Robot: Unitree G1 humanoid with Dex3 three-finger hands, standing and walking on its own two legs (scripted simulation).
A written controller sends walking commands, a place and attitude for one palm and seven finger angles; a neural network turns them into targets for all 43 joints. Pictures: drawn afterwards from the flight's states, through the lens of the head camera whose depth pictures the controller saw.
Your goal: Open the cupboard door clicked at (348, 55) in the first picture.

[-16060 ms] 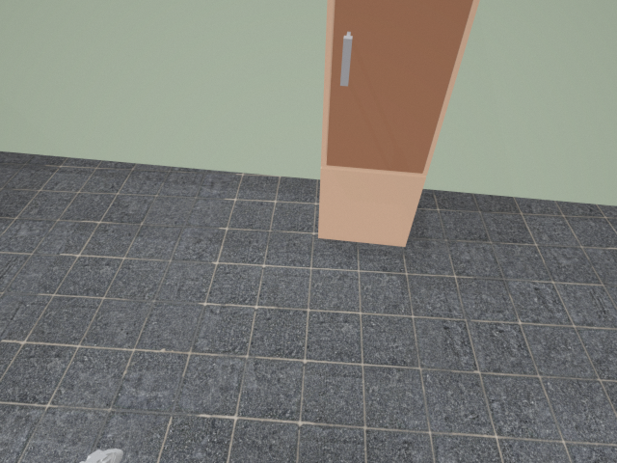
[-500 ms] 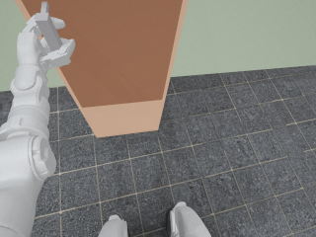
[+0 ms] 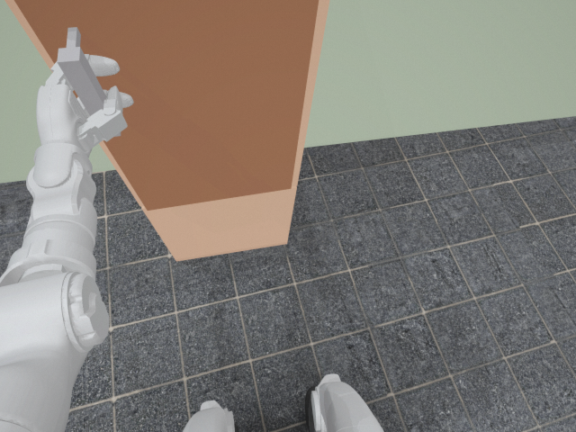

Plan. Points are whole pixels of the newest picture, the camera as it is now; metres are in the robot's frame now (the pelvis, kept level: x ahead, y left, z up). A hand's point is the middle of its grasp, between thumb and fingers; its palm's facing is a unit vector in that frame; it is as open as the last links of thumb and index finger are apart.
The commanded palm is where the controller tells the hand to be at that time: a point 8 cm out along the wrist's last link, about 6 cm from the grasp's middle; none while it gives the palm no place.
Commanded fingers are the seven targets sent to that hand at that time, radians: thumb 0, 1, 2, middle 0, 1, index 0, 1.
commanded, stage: pull the door open along its arc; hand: left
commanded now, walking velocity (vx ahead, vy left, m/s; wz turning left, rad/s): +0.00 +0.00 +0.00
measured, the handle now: (93, 85) +0.56 +0.21 +0.10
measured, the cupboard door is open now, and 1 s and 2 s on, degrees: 1 20 43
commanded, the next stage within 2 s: open thumb and fingers to let go in 1.52 s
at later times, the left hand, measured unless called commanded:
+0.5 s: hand (144, 161) +0.45 +0.14 +0.09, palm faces +0.46 -0.89 +0.04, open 5.7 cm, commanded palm +0.40 +0.17 +0.09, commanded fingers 0.00 0.90 0.90 -0.40 -1.35 -0.40 -1.35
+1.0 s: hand (153, 170) +0.43 +0.13 +0.09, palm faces +0.50 -0.87 +0.00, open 5.8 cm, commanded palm +0.36 +0.15 +0.09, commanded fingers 0.00 0.90 0.90 -0.40 -1.35 -0.40 -1.35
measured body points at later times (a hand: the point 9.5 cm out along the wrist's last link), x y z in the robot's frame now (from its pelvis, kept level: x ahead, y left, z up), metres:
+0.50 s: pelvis +0.02 +0.00 +0.01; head +0.09 +0.00 +0.46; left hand +0.42 +0.18 +0.09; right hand +0.16 -0.24 -0.10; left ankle -0.02 +0.11 -0.69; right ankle +0.04 -0.14 -0.69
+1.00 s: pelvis +0.00 -0.02 +0.02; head +0.07 -0.03 +0.46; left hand +0.40 +0.17 +0.09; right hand +0.05 -0.28 -0.11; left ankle -0.02 +0.11 -0.69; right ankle +0.04 -0.14 -0.69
